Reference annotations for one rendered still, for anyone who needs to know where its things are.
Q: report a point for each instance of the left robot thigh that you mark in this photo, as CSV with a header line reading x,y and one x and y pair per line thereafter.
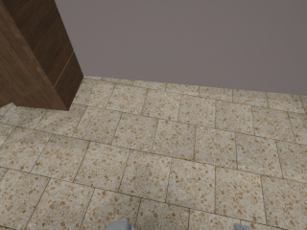
x,y
120,224

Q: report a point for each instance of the cupboard door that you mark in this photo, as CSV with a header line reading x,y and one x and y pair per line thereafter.
x,y
18,75

